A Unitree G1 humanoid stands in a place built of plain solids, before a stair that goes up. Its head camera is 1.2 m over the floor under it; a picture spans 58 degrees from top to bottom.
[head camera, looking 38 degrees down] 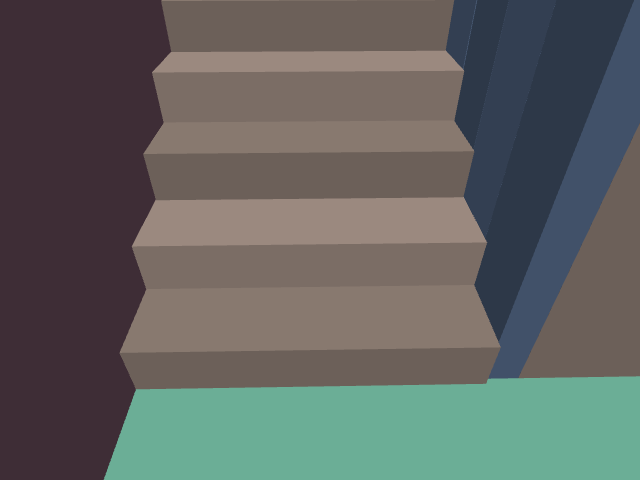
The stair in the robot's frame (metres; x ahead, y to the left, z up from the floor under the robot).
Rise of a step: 0.18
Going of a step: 0.26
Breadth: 1.10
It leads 1 degrees to the left of straight ahead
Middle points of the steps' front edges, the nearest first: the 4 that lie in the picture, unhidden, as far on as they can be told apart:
0.79 0.02 0.18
1.05 0.03 0.36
1.31 0.03 0.55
1.57 0.04 0.73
